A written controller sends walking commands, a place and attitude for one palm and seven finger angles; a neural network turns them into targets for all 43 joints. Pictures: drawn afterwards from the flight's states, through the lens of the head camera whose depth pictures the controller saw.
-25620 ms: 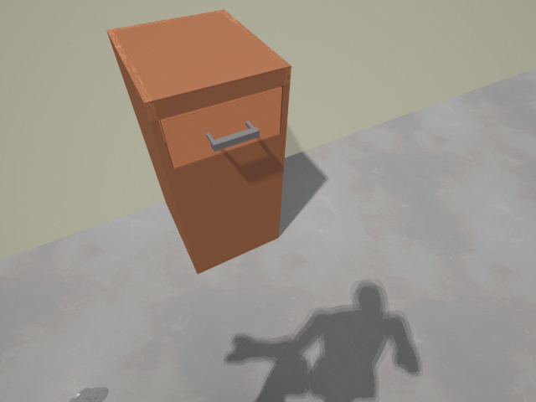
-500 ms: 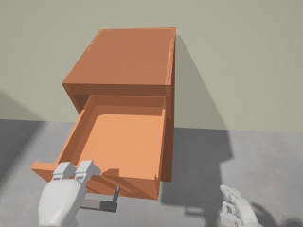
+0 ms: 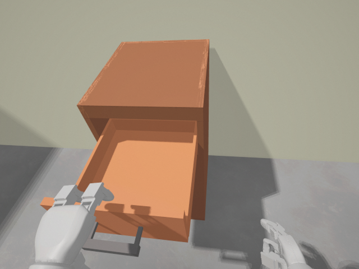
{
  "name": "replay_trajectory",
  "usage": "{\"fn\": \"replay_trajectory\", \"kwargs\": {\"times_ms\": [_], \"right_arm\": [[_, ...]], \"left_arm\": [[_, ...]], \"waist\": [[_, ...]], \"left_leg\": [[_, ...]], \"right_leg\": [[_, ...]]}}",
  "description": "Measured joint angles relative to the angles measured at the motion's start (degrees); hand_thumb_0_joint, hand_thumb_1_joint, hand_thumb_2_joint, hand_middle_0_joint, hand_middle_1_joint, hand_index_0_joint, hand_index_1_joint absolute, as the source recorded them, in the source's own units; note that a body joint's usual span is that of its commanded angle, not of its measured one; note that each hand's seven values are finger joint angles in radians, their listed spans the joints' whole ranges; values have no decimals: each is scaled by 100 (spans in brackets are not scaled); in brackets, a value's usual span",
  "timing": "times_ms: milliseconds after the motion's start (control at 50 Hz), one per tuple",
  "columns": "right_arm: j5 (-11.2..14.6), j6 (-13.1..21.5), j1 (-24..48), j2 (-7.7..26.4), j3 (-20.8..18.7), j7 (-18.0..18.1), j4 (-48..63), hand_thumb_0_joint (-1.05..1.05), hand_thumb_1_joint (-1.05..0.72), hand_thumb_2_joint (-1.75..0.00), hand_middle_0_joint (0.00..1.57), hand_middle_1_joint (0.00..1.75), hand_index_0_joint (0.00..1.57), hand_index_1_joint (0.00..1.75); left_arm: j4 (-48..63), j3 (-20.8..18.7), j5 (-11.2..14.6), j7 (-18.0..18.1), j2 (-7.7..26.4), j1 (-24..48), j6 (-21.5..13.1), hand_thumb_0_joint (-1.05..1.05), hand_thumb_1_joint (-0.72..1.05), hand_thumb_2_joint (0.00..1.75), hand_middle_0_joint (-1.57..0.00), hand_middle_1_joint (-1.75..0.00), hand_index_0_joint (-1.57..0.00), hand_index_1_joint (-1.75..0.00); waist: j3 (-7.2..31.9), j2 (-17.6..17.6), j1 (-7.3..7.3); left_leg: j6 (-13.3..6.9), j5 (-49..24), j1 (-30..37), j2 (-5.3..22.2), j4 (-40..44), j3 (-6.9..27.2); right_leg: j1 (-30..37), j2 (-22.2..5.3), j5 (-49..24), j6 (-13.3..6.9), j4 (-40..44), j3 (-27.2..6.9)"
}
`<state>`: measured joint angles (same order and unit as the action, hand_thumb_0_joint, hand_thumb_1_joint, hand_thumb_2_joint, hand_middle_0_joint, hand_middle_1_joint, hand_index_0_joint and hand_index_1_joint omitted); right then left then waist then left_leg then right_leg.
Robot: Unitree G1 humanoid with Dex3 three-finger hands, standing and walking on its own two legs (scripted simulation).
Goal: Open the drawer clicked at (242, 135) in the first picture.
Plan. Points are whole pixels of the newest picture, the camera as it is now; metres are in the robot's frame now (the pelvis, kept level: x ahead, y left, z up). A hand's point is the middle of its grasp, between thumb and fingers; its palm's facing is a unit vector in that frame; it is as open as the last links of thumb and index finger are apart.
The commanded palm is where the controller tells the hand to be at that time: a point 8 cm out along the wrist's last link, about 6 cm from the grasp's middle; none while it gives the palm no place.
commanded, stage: lift the hand off the handle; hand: left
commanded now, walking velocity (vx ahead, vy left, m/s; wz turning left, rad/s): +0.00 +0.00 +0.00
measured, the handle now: (113, 237) +0.20 +0.21 -0.06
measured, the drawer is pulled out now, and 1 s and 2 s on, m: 0.30 0.30 0.30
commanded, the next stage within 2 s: draw the hand back to the body in 0.18 s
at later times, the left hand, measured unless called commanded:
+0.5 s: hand (73, 231) +0.16 +0.22 +0.09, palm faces +0.09 -0.14 -0.99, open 13.8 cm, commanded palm +0.12 +0.22 +0.15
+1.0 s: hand (59, 222) +0.16 +0.22 +0.13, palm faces +0.24 -0.77 -0.59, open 13.7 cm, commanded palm +0.12 +0.26 +0.17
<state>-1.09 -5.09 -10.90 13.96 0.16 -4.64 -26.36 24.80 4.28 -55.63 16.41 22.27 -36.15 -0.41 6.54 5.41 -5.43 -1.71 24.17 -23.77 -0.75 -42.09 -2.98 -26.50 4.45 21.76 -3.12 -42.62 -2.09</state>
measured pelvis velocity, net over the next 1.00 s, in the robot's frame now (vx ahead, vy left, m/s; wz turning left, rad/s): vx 0.00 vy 0.02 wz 0.04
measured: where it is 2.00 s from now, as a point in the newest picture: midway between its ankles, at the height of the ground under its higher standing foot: outside the picture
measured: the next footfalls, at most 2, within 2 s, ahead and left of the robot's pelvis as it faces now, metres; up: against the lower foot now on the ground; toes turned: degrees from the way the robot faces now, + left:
none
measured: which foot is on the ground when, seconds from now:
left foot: down 0.00-1.00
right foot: down 0.00-1.00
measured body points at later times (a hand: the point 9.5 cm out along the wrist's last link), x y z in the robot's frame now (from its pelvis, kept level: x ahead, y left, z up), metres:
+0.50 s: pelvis +0.00 +0.01 +0.01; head +0.00 -0.03 +0.45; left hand +0.15 +0.22 +0.15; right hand +0.21 -0.19 -0.08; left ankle -0.03 +0.10 -0.71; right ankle +0.00 -0.09 -0.71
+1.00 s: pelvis +0.00 +0.02 +0.02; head +0.00 -0.01 +0.47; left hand +0.14 +0.26 +0.17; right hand +0.21 -0.18 -0.06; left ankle -0.03 +0.10 -0.71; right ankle +0.00 -0.09 -0.71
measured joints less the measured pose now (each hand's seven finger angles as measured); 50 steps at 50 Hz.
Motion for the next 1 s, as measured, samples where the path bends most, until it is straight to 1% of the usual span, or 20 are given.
{"fn": "replay_trajectory", "kwargs": {"times_ms": [60, 120, 280, 380, 480, 600, 740, 900, 920, 940, 960, 980, 1000], "right_arm": [[18, -1, 3, 18, 3, -4, -5, 1, -91, -90, 19, 30, 20, 30], [13, -5, -1, 43, 10, -11, 13, 1, -91, -90, 19, 30, 20, 30], [-9, -14, 18, 47, 14, -25, 85, 1, -91, -90, 19, 30, 20, 30], [-16, -25, 18, 23, 27, 0, 60, 1, -91, -90, 19, 30, 20, 30], [35, -33, 17, 16, 56, 24, 10, 1, -91, -90, 19, 30, 20, 30], [86, -56, 31, 39, 94, 84, -42, 1, -91, -90, 19, 30, 20, 30], [80, -59, 46, 109, 88, 180, -51, 1, -91, -90, 20, 30, 20, 30], [101, -76, 79, 126, 85, 252, -68, 1, -91, -90, 20, 30, 20, 30], [139, -3, 119, 107, 86, 290, -89, 1, -91, -90, 20, 30, 20, 30], [182, 151, 129, 59, 80, 366, -105, 1, -91, -90, 20, 30, 20, 30], [205, 319, 100, -2, 85, 468, -117, 1, -91, -90, 20, 30, 20, 30], [216, 476, 38, -65, 100, 575, -130, 1, -91, -90, 20, 30, 20, 30], [214, 630, -31, -122, 127, 671, -168, 1, -91, -90, 20, 30, 20, 30]], "left_arm": [[109, -23, 73, -72, -6, -75, 39, 0, -49, 30, -32, -121, -32, -120], [227, 9, 85, -152, -1, -138, 56, 0, -49, 30, -32, -121, -32, -120], [278, 36, 14, -187, 10, -216, -6, 0, -49, 30, -32, -121, -32, -120], [249, -44, -2, -177, 67, -130, -31, 0, -49, 30, -32, -121, -32, -120], [330, -169, 119, -217, 125, -133, 2, 0, -49, 30, -32, -121, -32, -120], [363, -359, 275, -361, 272, -147, 43, 0, -49, 30, -32, -121, -32, -120], [398, -524, 399, -544, 396, -99, -15, 0, -49, 30, -32, -121, -32, -120], [498, -726, 496, -652, 541, -50, -104, 0, -49, 30, -32, -121, -32, -120], [505, -785, 1452, -708, 412, -46, -155, 0, -49, 30, -32, -120, -33, -120], [503, -834, 2481, -764, 184, -41, -199, 0, -49, 30, -32, -120, -33, -120], [494, -870, 3320, -818, -51, -47, -247, 0, -48, 30, -32, -120, -32, -120], [503, -884, 3960, -864, -250, -59, -272, 0, -47, 31, -32, -119, -32, -119], [529, -893, 4437, -890, -395, -73, -297, 0, -46, 31, -32, -118, -32, -118]], "waist": [[-6, 19, -2], [-16, 22, -32], [-69, -3, -98], [-78, -11, -114], [-72, 29, -76], [-125, 42, -68], [-217, 46, -104], [-273, 32, -121], [-382, 55, -37], [-500, 56, 62], [-580, 39, 138], [-622, 10, 189], [-635, -24, 221]], "left_leg": [[-4, -30, 89, -2, 88, 2], [-9, -61, 152, -2, 158, 1], [-19, -78, 165, 8, 171, -5], [-27, -75, 181, 6, 166, -8], [-46, -104, 275, -11, 244, -8], [-67, -200, 430, -32, 423, 6], [-99, -306, 548, -53, 586, 40], [-137, -383, 643, -83, 720, 42], [-148, -395, 738, -99, 746, 72], [-159, -412, 859, -130, 788, 109], [-165, -431, 976, -160, 844, 140], [-166, -453, 1087, -183, 912, 169], [-163, -475, 1187, -199, 980, 199]], "right_leg": [[92, -2, -32, 7, 93, -4], [159, -2, -65, 13, 171, -10], [185, 7, -105, 22, 220, -17], [207, 5, -110, 30, 227, -21], [307, -12, -139, 55, 312, -27], [480, -35, -235, 84, 510, -24], [643, -61, -361, 119, 741, 0], [763, -93, -453, 166, 917, -6], [875, -110, -461, 175, 954, 22], [1004, -142, -456, 186, 983, 55], [1123, -171, -448, 195, 1019, 82], [1238, -195, -444, 202, 1070, 107], [1344, -212, -447, 205, 1130, 132]]}}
